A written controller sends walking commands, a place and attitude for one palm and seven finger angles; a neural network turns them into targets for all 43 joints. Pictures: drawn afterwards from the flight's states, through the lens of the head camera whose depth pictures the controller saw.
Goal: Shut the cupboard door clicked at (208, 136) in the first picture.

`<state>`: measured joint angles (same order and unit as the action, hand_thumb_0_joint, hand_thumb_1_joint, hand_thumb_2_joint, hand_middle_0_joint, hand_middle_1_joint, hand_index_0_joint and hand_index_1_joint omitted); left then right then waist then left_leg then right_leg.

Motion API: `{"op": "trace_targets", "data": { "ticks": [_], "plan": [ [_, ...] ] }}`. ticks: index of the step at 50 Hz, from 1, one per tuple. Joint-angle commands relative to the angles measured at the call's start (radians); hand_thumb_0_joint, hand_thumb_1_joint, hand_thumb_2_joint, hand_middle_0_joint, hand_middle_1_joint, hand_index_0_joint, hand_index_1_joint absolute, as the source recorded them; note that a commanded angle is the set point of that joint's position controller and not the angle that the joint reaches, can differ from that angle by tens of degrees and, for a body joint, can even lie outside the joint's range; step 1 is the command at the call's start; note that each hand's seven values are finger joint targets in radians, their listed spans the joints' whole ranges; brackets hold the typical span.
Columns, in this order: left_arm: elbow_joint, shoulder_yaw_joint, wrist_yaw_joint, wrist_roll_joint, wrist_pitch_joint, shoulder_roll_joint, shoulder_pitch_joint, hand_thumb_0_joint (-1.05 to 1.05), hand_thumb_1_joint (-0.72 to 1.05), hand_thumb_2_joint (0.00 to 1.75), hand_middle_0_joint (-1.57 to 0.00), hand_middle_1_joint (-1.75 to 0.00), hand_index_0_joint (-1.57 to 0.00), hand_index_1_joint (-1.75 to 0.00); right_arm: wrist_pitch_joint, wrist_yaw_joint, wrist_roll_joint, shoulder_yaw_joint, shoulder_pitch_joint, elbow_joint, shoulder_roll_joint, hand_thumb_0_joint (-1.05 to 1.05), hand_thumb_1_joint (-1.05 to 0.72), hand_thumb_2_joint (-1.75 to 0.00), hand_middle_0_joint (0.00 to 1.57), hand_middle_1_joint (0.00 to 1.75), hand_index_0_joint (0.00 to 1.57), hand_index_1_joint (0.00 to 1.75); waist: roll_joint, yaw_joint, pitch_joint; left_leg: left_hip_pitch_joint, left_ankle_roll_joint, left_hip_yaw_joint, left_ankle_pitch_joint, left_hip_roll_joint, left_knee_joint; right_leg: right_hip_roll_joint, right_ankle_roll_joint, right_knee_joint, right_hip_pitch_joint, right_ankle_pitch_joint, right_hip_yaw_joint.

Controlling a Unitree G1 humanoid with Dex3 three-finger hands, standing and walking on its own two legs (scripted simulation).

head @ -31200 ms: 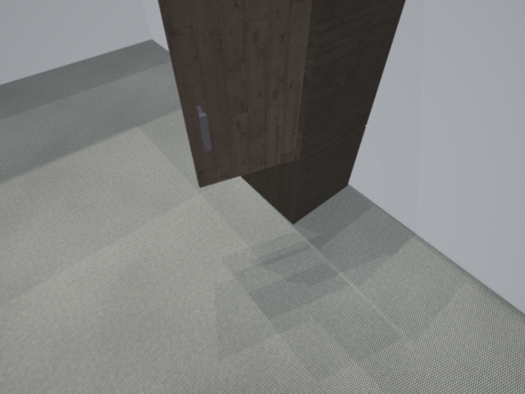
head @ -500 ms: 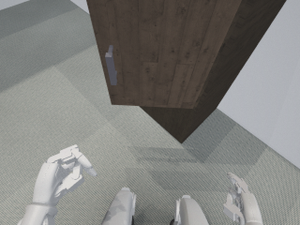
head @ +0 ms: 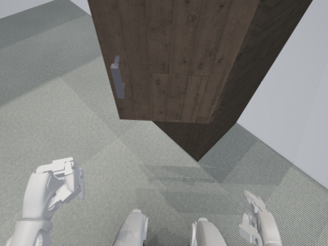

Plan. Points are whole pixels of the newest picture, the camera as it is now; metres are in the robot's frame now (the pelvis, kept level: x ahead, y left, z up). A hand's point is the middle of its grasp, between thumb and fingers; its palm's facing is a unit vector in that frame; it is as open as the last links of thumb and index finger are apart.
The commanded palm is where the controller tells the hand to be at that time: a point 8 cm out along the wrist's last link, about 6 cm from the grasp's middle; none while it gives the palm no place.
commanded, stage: raise the hand and make a fist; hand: left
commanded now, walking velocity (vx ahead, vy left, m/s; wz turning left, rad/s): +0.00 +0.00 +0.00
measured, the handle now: (119, 77) +0.55 +0.18 +0.04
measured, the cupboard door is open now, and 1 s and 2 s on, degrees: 43 43 43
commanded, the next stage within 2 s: bring the fist close to the handle in 0.36 s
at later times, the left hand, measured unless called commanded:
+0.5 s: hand (91, 193) +0.22 +0.17 +0.05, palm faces +0.00 -1.00 -0.03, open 3.1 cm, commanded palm +0.21 +0.23 +0.05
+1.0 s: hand (105, 139) +0.34 +0.17 +0.06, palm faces +0.03 -1.00 -0.03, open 3.1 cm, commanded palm +0.32 +0.21 +0.05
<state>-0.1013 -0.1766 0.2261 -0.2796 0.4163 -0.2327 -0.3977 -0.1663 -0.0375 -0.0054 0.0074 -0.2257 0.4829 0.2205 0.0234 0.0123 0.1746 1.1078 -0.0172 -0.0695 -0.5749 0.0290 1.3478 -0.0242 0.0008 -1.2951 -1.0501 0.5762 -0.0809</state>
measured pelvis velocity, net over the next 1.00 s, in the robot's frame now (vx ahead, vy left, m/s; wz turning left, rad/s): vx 0.00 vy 0.00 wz -0.01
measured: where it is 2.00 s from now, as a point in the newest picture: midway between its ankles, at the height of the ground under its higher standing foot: outside the picture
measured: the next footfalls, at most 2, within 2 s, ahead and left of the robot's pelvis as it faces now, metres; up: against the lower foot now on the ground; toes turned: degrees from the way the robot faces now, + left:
none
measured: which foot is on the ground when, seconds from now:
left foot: down 0.00-1.00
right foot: down 0.00-1.00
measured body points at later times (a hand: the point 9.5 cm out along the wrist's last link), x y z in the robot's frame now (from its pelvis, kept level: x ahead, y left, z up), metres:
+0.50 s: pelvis +0.00 -0.01 +0.00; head +0.08 -0.01 +0.44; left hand +0.21 +0.22 +0.05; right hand +0.19 -0.24 -0.08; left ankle +0.04 +0.12 -0.61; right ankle +0.03 -0.13 -0.61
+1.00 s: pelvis +0.00 +0.00 +0.01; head +0.09 +0.01 +0.45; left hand +0.33 +0.22 +0.06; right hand +0.14 -0.25 -0.09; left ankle +0.04 +0.12 -0.61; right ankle +0.03 -0.13 -0.61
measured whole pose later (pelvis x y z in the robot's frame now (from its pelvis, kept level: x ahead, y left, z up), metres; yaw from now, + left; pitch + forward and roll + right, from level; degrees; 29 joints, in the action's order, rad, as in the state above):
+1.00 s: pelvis +0.00 +0.00 +0.01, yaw +0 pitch +20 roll -2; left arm 0.30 -0.17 0.13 -0.20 0.38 -0.22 0.10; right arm -0.12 -0.03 -0.01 0.01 -0.25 0.56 0.24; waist 0.03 -0.03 0.18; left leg 1.11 -0.02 -0.04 -0.55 0.03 1.30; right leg -0.03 0.00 -1.27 -1.07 0.55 -0.06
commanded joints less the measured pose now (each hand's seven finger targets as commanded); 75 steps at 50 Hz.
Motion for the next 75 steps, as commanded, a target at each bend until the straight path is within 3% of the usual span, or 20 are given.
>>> {"op": "trace_targets", "data": {
  "ticks": [1, 4, 10, 16, 23, 25, 28, 31, 34, 40, 44, 48, 52, 57, 60, 64, 70, 71, 73, 75],
  "plan": [
    [-0.116, -0.010, 0.028, -0.012, 0.030, -0.067, -0.018, 0.00, 0.90, 0.90, -1.30, -1.50, -1.30, -1.50, -0.047, -0.016, 0.012, -0.065, 0.027, -0.151, 0.146, 0.00, -0.90, -0.90, 0.20, 0.30, 0.20, 0.30, -0.001, -0.017, 0.222, -0.165, 0.028, 0.023, 0.207, -0.038, -0.210, 0.043, -0.025, 0.194, 0.177, -0.179, 0.028],
    [-0.129, -0.034, 0.041, -0.016, 0.020, -0.101, 0.005, 0.00, 0.90, 0.90, -1.30, -1.50, -1.30, -1.50, -0.047, -0.025, 0.017, -0.068, 0.023, -0.159, 0.148, 0.00, -0.90, -0.90, 0.20, 0.30, 0.20, 0.30, -0.042, -0.015, 0.228, -0.133, 0.033, 0.033, 0.190, -0.039, -0.194, 0.036, -0.022, 0.220, 0.211, -0.143, 0.066],
    [-0.197, -0.102, -0.013, -0.027, 0.100, -0.137, 0.033, 0.00, 0.90, 0.90, -1.30, -1.50, -1.30, -1.50, -0.053, -0.026, 0.005, -0.066, 0.033, -0.146, 0.129, 0.00, -0.90, -0.90, 0.20, 0.30, 0.20, 0.30, 0.010, 0.014, 0.262, -0.142, 0.030, 0.038, 0.236, -0.040, -0.179, 0.037, -0.029, 0.191, 0.229, -0.189, 0.073],
    [-0.098, -0.022, 0.012, -0.010, 0.079, -0.073, -0.011, 0.00, 0.90, 0.90, -1.30, -1.50, -1.30, -1.50, -0.040, -0.017, 0.013, -0.068, 0.028, -0.142, 0.137, 0.00, -0.90, -0.90, 0.20, 0.30, 0.20, 0.30, -0.011, -0.014, 0.219, -0.119, 0.033, 0.045, 0.191, -0.040, -0.179, 0.030, -0.021, 0.216, 0.206, -0.143, 0.082],
    [-0.167, -0.063, 0.016, -0.017, 0.075, -0.118, 0.046, 0.00, 0.90, 0.90, -1.30, -1.50, -1.30, -1.50, -0.034, -0.027, 0.013, -0.066, 0.034, -0.158, 0.134, 0.00, -0.90, -0.90, 0.20, 0.30, 0.20, 0.30, -0.008, -0.005, 0.239, -0.144, 0.035, 0.042, 0.194, -0.040, -0.188, 0.033, -0.022, 0.214, 0.217, -0.146, 0.081],
    [-0.184, -0.063, -0.006, -0.015, 0.106, -0.128, 0.167, 0.00, 0.90, 0.90, -1.30, -1.50, -1.30, -1.50, -0.041, -0.031, 0.006, -0.061, 0.027, -0.143, 0.138, 0.00, -0.90, -0.90, 0.20, 0.30, 0.20, 0.30, 0.003, -0.027, 0.220, -0.139, 0.037, 0.033, 0.173, -0.038, -0.175, 0.040, -0.025, 0.201, 0.167, -0.116, 0.069],
    [-0.113, -0.017, -0.020, 0.002, 0.126, -0.083, 0.251, 0.00, 0.90, 0.90, -1.30, -1.50, -1.30, -1.50, -0.051, -0.028, -0.001, -0.056, 0.026, -0.118, 0.143, 0.00, -0.90, -0.90, 0.20, 0.30, 0.20, 0.30, 0.018, -0.047, 0.204, -0.130, 0.034, 0.027, 0.134, -0.038, -0.163, 0.039, -0.025, 0.185, 0.102, -0.081, 0.056],
    [-0.030, 0.034, -0.009, 0.021, 0.095, -0.057, 0.285, 0.00, 0.90, 0.90, -1.30, -1.50, -1.30, -1.50, -0.051, -0.027, 0.004, -0.055, 0.019, -0.116, 0.156, 0.00, -0.90, -0.90, 0.20, 0.30, 0.20, 0.30, 0.016, -0.051, 0.209, -0.137, 0.036, 0.025, 0.108, -0.038, -0.181, 0.038, -0.026, 0.188, 0.088, -0.067, 0.047],
    [-0.021, 0.038, -0.004, 0.040, 0.037, -0.081, 0.370, 0.00, 0.90, 0.90, -1.30, -1.50, -1.30, -1.50, -0.042, -0.027, 0.010, -0.055, 0.014, -0.116, 0.166, 0.00, -0.90, -0.90, 0.20, 0.30, 0.20, 0.30, 0.035, -0.042, 0.269, -0.166, 0.038, 0.022, 0.117, -0.038, -0.206, 0.034, -0.027, 0.193, 0.118, -0.091, 0.046],
    [0.013, -0.090, -0.082, 0.043, -0.004, -0.163, 0.489, 0.00, 0.90, 0.90, -1.30, -1.50, -1.30, -1.50, -0.013, -0.023, 0.003, -0.053, 0.006, -0.100, 0.154, 0.00, -0.90, -0.90, 0.20, 0.30, 0.20, 0.30, 0.020, -0.013, 0.358, -0.203, 0.034, 0.028, 0.231, -0.035, -0.223, 0.036, -0.026, 0.186, 0.211, -0.205, 0.041],
    [0.133, -0.040, -0.115, 0.056, 0.028, -0.094, 0.598, 0.00, 0.90, 0.90, -1.30, -1.50, -1.30, -1.50, 0.000, -0.011, 0.000, -0.051, 0.002, -0.069, 0.148, 0.00, -0.90, -0.90, 0.20, 0.30, 0.20, 0.30, 0.009, -0.046, 0.301, -0.194, 0.030, 0.033, 0.209, -0.032, -0.226, 0.033, -0.020, 0.198, 0.175, -0.195, 0.038],
    [0.274, 0.011, -0.091, 0.088, 0.033, -0.080, 0.704, 0.00, 0.90, 0.90, -1.30, -1.50, -1.30, -1.50, 0.012, -0.007, 0.001, -0.054, -0.026, -0.040, 0.166, 0.00, -0.90, -0.90, 0.20, 0.30, 0.20, 0.30, -0.005, -0.075, 0.266, -0.192, 0.031, 0.032, 0.189, -0.028, -0.232, 0.030, -0.021, 0.211, 0.144, -0.188, 0.040],
    [0.324, 0.022, -0.073, 0.094, 0.042, -0.081, 0.851, 0.00, 0.90, 0.90, -1.30, -1.50, -1.30, -1.50, 0.019, -0.010, 0.004, -0.062, -0.042, -0.025, 0.175, 0.00, -0.90, -0.90, 0.20, 0.30, 0.20, 0.30, 0.031, -0.084, 0.308, -0.239, 0.028, 0.027, 0.218, -0.026, -0.238, 0.027, -0.026, 0.204, 0.126, -0.218, 0.037],
    [0.390, -0.092, -0.121, 0.088, 0.090, -0.158, 0.975, 0.00, 0.90, 0.90, -1.30, -1.50, -1.30, -1.50, 0.032, -0.009, -0.006, -0.062, -0.053, 0.002, 0.167, 0.00, -0.90, -0.90, 0.20, 0.30, 0.20, 0.30, 0.027, -0.062, 0.409, -0.253, 0.025, 0.033, 0.310, -0.028, -0.225, 0.026, -0.025, 0.178, 0.185, -0.312, 0.046],
    [0.464, -0.120, -0.147, 0.108, 0.116, -0.193, 1.061, 0.00, 0.90, 0.90, -1.30, -1.50, -1.30, -1.50, 0.042, -0.005, -0.012, -0.062, -0.070, 0.020, 0.166, 0.00, -0.90, -0.90, 0.20, 0.30, 0.20, 0.30, 0.031, -0.075, 0.407, -0.233, 0.027, 0.036, 0.309, -0.028, -0.215, 0.029, -0.022, 0.171, 0.177, -0.316, 0.050],
    [0.613, -0.090, -0.134, 0.141, 0.107, -0.176, 1.137, 0.00, 0.90, 0.90, -1.30, -1.50, -1.30, -1.50, 0.068, 0.006, -0.012, -0.065, -0.094, 0.040, 0.171, 0.00, -0.90, -0.90, 0.20, 0.30, 0.20, 0.30, 0.040, -0.099, 0.396, -0.221, 0.024, 0.043, 0.291, -0.025, -0.215, 0.029, -0.020, 0.180, 0.156, -0.315, 0.053],
    [0.718, -0.086, -0.106, 0.124, 0.113, -0.168, 1.350, 0.00, 0.90, 0.90, -1.30, -1.50, -1.30, -1.50, 0.083, 0.006, -0.013, -0.071, -0.142, 0.058, 0.182, 0.00, -0.90, -0.90, 0.20, 0.30, 0.20, 0.30, 0.044, -0.142, 0.436, -0.250, 0.028, 0.031, 0.314, -0.023, -0.201, 0.035, -0.019, 0.182, 0.123, -0.325, 0.048],
    [0.736, -0.120, -0.108, 0.128, 0.121, -0.208, 1.368, 0.00, 0.90, 0.90, -1.30, -1.50, -1.30, -1.50, 0.085, 0.006, -0.015, -0.074, -0.143, 0.070, 0.185, 0.00, -0.90, -0.90, 0.20, 0.30, 0.20, 0.30, 0.052, -0.131, 0.466, -0.251, 0.025, 0.034, 0.332, -0.021, -0.194, 0.031, -0.019, 0.175, 0.138, -0.347, 0.055],
    [0.772, -0.139, -0.114, 0.135, 0.142, -0.232, 1.421, 0.00, 0.90, 0.90, -1.30, -1.50, -1.30, -1.50, 0.093, 0.008, -0.019, -0.072, -0.157, 0.081, 0.184, 0.00, -0.90, -0.90, 0.20, 0.30, 0.20, 0.30, 0.030, -0.141, 0.481, -0.244, 0.027, 0.029, 0.348, -0.019, -0.185, 0.031, -0.017, 0.165, 0.138, -0.363, 0.053],
    [0.797, -0.165, -0.119, 0.142, 0.157, -0.245, 1.368, 0.00, 0.90, 0.90, -1.30, -1.50, -1.30, -1.50, 0.098, 0.016, -0.024, -0.074, -0.168, 0.072, 0.184, 0.00, -0.90, -0.90, 0.20, 0.30, 0.20, 0.30, 0.046, -0.119, 0.499, -0.246, 0.028, 0.036, 0.372, -0.024, -0.187, 0.036, -0.021, 0.159, 0.151, -0.378, 0.053]
  ]
}}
